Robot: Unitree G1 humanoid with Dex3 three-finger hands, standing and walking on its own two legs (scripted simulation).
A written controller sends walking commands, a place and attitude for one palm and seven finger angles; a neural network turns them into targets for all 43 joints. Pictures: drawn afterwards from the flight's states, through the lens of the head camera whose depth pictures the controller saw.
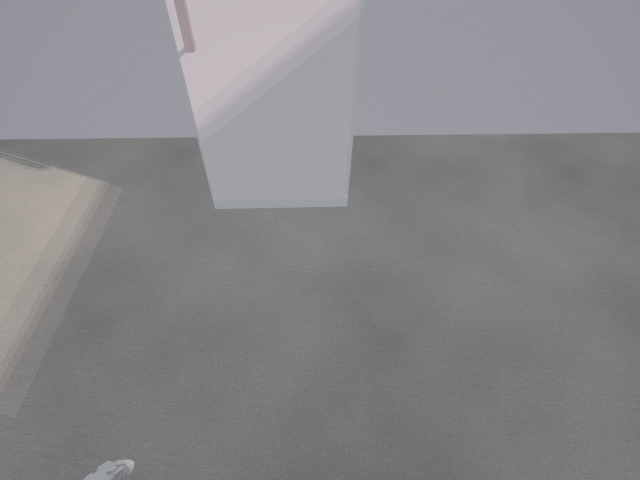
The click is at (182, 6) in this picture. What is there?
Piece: fridge door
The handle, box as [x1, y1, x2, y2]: [174, 0, 195, 52]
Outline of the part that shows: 174,0 186,52 194,52 194,40 192,36 185,0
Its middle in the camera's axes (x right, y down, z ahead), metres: -0.40 -0.69 +1.11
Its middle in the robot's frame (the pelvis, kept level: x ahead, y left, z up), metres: +1.29 +0.47 +0.13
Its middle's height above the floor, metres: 0.90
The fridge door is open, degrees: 0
